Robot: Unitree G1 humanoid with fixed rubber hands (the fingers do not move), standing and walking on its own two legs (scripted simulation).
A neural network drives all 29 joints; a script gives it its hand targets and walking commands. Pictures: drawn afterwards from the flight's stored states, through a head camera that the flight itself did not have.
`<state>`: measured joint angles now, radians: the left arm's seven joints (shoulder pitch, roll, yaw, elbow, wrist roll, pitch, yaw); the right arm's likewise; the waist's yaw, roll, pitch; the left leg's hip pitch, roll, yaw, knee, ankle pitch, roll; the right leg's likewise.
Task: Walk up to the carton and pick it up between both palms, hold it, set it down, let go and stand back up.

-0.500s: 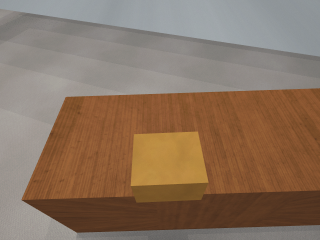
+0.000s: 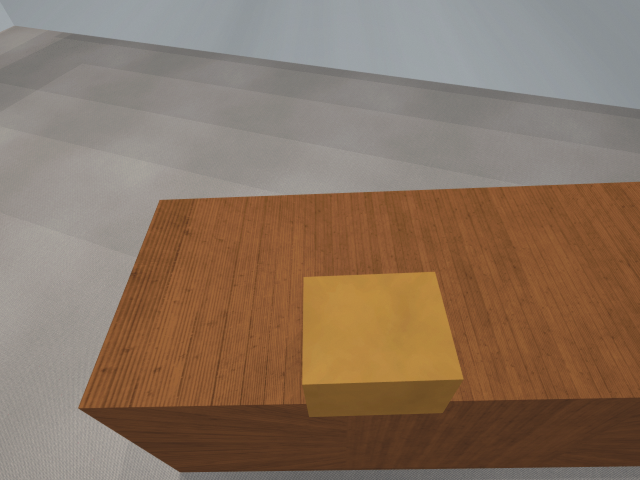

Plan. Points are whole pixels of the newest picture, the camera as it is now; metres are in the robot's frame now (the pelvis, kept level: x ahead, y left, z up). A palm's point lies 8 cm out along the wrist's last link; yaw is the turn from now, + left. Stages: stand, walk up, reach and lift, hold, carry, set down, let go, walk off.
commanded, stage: walk up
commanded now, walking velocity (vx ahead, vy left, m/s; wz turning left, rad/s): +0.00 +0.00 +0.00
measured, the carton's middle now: (372, 344) +0.36 -0.05 -0.13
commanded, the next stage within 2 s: stand in 0.24 s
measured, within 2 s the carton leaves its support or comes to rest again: neither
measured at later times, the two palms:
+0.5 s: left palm out of the picture +0.01 +0.18 -0.14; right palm out of the picture +0.00 -0.21 -0.15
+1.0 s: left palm out of the picture +0.03 +0.18 -0.15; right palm out of the picture +0.03 -0.21 -0.15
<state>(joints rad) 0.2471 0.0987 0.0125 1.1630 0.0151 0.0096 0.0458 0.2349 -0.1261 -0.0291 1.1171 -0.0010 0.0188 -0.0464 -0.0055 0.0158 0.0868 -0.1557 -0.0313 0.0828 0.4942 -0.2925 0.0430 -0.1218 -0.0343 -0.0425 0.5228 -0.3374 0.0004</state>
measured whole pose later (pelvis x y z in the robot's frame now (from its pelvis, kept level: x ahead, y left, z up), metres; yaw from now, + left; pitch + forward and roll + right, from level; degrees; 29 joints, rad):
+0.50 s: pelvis +0.04 -0.01 +0.01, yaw +0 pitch -2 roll +0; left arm 0.26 0.09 -0.01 1.23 0.00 -0.02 0.05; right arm 0.28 -0.09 -0.01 1.20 0.00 -0.01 -0.05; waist 0.00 0.01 0.07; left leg -0.08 0.00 0.07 0.41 -0.30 0.02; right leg -0.01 0.00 -0.05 0.37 -0.33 -0.01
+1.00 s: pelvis +0.06 -0.02 +0.00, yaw -1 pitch -2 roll +0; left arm 0.28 0.09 0.00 1.21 0.01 -0.02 0.05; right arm 0.27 -0.10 -0.01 1.20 0.00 -0.01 -0.05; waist 0.00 0.00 0.06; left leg -0.05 0.00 0.08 0.42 -0.34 0.01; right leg 0.01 0.01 -0.04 0.38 -0.36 -0.02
